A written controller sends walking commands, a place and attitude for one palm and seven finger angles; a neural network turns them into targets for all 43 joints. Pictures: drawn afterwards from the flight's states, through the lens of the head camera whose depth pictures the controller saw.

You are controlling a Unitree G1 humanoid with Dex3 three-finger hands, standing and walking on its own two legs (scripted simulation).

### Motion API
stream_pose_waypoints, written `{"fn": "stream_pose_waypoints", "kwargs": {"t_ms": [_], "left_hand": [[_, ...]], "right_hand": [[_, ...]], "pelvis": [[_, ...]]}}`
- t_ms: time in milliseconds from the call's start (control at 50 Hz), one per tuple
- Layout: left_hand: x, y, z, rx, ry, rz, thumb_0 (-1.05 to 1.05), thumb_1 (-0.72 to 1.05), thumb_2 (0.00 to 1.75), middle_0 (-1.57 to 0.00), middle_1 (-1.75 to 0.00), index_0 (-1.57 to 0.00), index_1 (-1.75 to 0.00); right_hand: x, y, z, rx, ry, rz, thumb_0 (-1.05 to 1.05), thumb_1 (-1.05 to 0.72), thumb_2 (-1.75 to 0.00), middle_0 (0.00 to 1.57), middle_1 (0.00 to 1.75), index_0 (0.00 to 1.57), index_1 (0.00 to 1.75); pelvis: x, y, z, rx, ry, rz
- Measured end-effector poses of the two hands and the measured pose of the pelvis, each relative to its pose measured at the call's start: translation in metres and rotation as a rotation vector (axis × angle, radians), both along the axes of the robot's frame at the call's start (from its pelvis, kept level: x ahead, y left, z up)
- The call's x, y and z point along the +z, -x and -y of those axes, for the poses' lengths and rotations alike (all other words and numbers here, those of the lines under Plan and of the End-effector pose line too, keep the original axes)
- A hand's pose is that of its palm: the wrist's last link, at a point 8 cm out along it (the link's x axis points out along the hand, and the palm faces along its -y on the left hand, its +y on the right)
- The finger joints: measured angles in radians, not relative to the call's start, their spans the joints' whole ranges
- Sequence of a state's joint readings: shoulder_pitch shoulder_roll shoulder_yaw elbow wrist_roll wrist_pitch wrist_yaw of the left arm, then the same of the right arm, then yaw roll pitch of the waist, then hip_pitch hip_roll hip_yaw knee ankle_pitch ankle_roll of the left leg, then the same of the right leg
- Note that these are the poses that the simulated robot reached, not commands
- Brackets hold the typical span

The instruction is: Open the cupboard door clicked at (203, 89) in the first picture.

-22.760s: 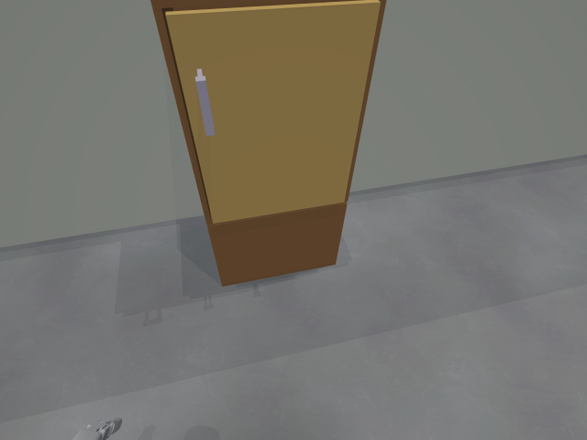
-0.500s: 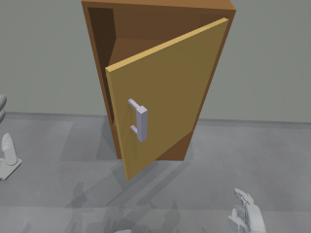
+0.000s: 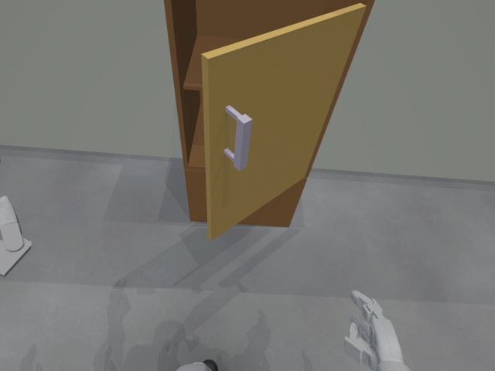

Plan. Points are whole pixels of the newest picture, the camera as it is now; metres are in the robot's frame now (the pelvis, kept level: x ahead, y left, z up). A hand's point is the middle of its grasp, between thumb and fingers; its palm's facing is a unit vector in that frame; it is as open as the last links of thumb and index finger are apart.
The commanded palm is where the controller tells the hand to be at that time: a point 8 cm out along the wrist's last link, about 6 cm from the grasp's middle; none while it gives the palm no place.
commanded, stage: stop stepping back and stand still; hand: left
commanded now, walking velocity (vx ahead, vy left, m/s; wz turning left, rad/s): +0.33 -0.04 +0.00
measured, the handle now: (235, 139) +0.52 +0.07 +0.06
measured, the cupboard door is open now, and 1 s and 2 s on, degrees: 42 42 42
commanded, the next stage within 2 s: let the arm hang, fingers relaxed in 0.82 s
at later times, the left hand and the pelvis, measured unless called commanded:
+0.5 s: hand (20, 329) +0.13 +0.23 +0.16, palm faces +0.48 -0.80 -0.35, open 7.4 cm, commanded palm +0.06 +0.27 +0.18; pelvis -0.08 -0.03 -0.01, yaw +0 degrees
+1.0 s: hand (78, 349) +0.13 +0.22 +0.06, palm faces +0.26 -0.85 -0.46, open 7.4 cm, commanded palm none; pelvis -0.09 -0.04 +0.00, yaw +1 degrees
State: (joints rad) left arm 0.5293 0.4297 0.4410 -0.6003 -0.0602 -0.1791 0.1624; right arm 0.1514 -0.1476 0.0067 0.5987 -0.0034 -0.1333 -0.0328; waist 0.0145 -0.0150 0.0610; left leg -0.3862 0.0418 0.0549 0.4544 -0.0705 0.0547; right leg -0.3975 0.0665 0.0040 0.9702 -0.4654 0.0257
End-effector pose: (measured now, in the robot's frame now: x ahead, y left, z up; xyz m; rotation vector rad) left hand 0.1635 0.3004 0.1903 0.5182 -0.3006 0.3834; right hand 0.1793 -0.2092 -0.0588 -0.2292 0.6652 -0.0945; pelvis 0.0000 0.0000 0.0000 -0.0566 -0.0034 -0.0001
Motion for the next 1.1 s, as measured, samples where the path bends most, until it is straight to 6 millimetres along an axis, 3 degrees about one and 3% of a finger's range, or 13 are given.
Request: {"fn": "stream_pose_waypoints", "kwargs": {"t_ms": [100, 200, 260, 320, 380, 520, 680, 780, 920, 960, 1020, 1100], "left_hand": [[0.004, 0.032, 0.019, -0.025, -0.002, -0.032, 0.01, 0.89, 0.9, -0.21, -0.3, -0.21, -0.3], [0.002, 0.071, 0.034, -0.003, -0.051, -0.079, 0.01, 0.89, 0.9, -0.21, -0.3, -0.21, -0.3], [0.007, 0.091, 0.035, 0.015, -0.041, -0.06, 0.01, 0.89, 0.89, -0.21, -0.31, -0.21, -0.3], [0.007, 0.099, 0.029, 0.066, -0.013, -0.014, 0.01, 0.89, 0.9, -0.22, -0.31, -0.21, -0.3], [0.0, 0.094, 0.024, 0.105, 0.029, 0.023, 0.01, 0.89, 0.9, -0.21, -0.3, -0.21, -0.3], [-0.017, 0.076, 0.034, 0.037, 0.058, 0.021, 0.01, 0.89, 0.9, -0.21, -0.3, -0.2, -0.3], [0.005, 0.091, 0.06, -0.028, -0.11, -0.043, 0.01, 0.89, 0.9, -0.21, -0.3, -0.21, -0.3], [0.004, 0.102, 0.053, 0.043, -0.09, -0.085, 0.01, 0.89, 0.89, -0.21, -0.31, -0.21, -0.3], [-0.023, 0.086, 0.042, 0.093, 0.035, -0.097, 0.01, 0.89, 0.9, -0.21, -0.3, -0.21, -0.3], [-0.051, 0.073, 0.041, 0.053, 0.058, -0.194, 0.0, 0.9, 0.9, -0.21, -0.3, -0.2, -0.3], [-0.137, 0.066, 0.043, 0.033, 0.17, -0.563, 0.0, 0.9, 0.9, -0.2, -0.3, -0.2, -0.3], [-0.247, 0.106, 0.068, 0.019, 0.323, -1.03, 0.0, 0.91, 0.9, -0.2, -0.3, -0.2, -0.3]], "right_hand": [[0.002, 0.041, 0.012, -0.028, -0.012, -0.002, 0.01, -0.91, -0.9, 0.2, 0.3, 0.2, 0.3], [-0.019, 0.08, 0.035, -0.027, -0.011, -0.051, 0.01, -0.9, -0.9, 0.2, 0.3, 0.2, 0.3], [-0.026, 0.111, 0.051, -0.061, -0.008, -0.121, 0.01, -0.91, -0.9, 0.2, 0.3, 0.2, 0.3], [-0.028, 0.134, 0.067, -0.104, 0.016, -0.148, 0.01, -0.91, -0.9, 0.2, 0.3, 0.2, 0.3], [-0.03, 0.147, 0.079, -0.125, 0.05, -0.153, 0.01, -0.91, -0.9, 0.2, 0.3, 0.2, 0.3], [-0.029, 0.145, 0.082, -0.149, 0.065, -0.089, 0.01, -0.91, -0.9, 0.2, 0.3, 0.2, 0.3], [-0.035, 0.137, 0.062, -0.096, -0.046, -0.044, 0.01, -0.91, -0.9, 0.2, 0.3, 0.2, 0.3], [-0.039, 0.136, 0.061, -0.079, -0.066, -0.116, 0.01, -0.91, -0.9, 0.2, 0.3, 0.2, 0.3], [-0.034, 0.121, 0.067, -0.057, -0.001, -0.108, 0.01, -0.91, -0.9, 0.2, 0.3, 0.2, 0.3], [-0.036, 0.116, 0.07, -0.02, 0.002, -0.119, 0.01, -0.91, -0.9, 0.2, 0.3, 0.2, 0.3], [-0.045, 0.113, 0.079, -0.01, 0.011, -0.16, 0.01, -0.91, -0.9, 0.2, 0.3, 0.2, 0.3], [-0.048, 0.129, 0.086, -0.053, 0.024, -0.212, 0.01, -0.91, -0.9, 0.2, 0.3, 0.2, 0.3]], "pelvis": [[0.004, 0.027, 0.012, 0.008, -0.019, -0.025], [-0.005, 0.063, 0.025, -0.007, -0.057, -0.029], [0.0, 0.065, 0.029, -0.015, -0.067, -0.019], [0.003, 0.066, 0.032, -0.024, -0.084, -0.011], [0.002, 0.07, 0.032, -0.005, -0.087, 0.003], [-0.01, 0.081, 0.029, -0.014, -0.1, 0.021], [-0.009, 0.091, 0.044, 0.003, -0.068, 0.022], [0.0, 0.086, 0.046, -0.03, -0.08, -0.002], [-0.001, 0.083, 0.042, -0.005, -0.059, 0.009], [-0.003, 0.086, 0.039, 0.01, -0.062, -0.006], [-0.006, 0.092, 0.034, 0.011, -0.067, -0.018], [-0.007, 0.1, 0.03, 0.007, -0.067, -0.009]]}}
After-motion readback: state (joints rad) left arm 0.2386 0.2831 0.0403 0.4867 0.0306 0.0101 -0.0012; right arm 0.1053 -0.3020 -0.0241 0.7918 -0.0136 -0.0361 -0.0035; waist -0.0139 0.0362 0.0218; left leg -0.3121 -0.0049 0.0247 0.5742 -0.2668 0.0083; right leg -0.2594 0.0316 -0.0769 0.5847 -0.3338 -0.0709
